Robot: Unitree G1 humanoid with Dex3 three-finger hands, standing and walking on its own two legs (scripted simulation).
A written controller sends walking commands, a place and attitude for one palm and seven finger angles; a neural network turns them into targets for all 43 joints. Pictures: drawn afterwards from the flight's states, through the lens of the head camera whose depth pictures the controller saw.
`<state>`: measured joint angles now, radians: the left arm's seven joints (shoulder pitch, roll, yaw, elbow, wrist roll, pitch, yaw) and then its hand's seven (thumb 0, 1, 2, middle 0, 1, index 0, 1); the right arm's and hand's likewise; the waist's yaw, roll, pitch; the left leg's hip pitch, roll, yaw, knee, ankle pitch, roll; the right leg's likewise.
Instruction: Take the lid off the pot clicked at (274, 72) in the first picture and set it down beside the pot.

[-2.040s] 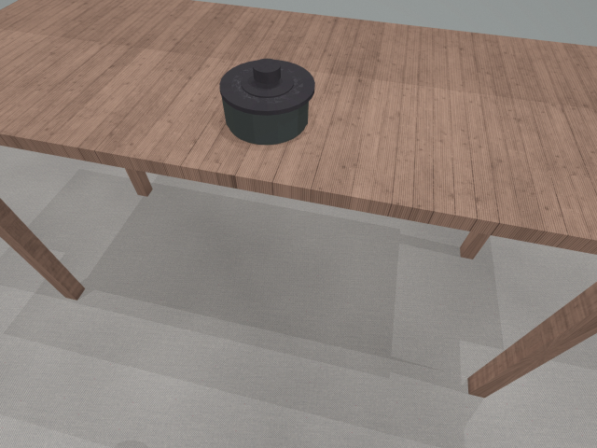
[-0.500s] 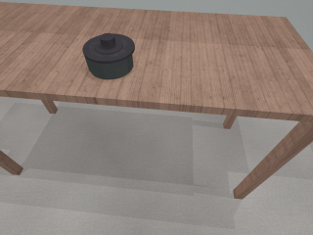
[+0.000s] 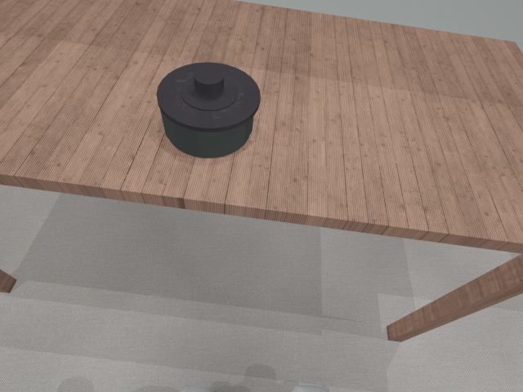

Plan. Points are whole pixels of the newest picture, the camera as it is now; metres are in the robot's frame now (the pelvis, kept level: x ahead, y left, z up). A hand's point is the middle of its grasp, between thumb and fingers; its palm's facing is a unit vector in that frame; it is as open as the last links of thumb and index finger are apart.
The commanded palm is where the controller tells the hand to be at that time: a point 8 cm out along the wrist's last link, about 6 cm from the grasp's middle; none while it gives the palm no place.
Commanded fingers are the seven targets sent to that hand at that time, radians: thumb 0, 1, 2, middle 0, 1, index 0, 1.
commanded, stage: come to a stop and stand still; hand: left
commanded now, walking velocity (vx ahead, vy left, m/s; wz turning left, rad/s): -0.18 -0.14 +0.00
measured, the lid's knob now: (209, 80) +0.52 +0.13 +0.16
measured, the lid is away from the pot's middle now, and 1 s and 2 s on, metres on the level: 0.00 0.00 0.00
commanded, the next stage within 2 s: look again from close up in 1.22 s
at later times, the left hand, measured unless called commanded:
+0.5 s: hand out of the picture +0.09 +0.13 -0.18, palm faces -0.03 -0.97 -0.23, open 7.4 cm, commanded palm none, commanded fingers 0.00 0.90 0.90 -0.20 -0.30 -0.20 -0.30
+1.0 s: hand out of the picture +0.01 +0.11 -0.18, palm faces +0.04 -0.98 -0.21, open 7.4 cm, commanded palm none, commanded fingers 0.00 0.90 0.90 -0.20 -0.30 -0.20 -0.30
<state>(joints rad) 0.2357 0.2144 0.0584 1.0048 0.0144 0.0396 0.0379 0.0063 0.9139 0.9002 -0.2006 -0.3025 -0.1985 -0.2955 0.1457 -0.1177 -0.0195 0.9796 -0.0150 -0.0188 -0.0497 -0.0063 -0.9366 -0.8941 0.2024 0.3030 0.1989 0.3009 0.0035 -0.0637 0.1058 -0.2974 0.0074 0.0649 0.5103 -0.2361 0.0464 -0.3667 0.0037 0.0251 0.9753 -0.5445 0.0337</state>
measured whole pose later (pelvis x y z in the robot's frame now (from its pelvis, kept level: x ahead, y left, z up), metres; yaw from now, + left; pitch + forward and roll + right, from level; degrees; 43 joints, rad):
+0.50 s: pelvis -0.01 -0.05 -0.02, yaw +0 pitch -1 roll +0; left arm 0.20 0.18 0.00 0.92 0.02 0.04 0.04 0.01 0.91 0.90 -0.20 -0.30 -0.20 -0.30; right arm 0.30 -0.19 -0.04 0.94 -0.02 0.01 -0.01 0.01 -0.91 -0.89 0.20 0.30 0.19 0.30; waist -0.05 0.01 0.00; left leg -0.35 0.01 0.04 0.70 -0.34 0.01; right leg -0.28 -0.01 0.02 0.72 -0.45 0.00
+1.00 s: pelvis +0.00 -0.08 -0.01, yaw +1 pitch -1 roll +0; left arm 0.30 0.18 0.01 1.03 0.01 0.00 0.03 0.01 0.91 0.90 -0.20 -0.30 -0.20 -0.30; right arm 0.26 -0.16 -0.01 1.05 -0.01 0.00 -0.02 0.01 -0.91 -0.89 0.20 0.30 0.19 0.30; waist 0.00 -0.01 0.03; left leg -0.27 0.04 0.01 0.55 -0.26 -0.03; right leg -0.19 0.01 -0.01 0.56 -0.35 -0.02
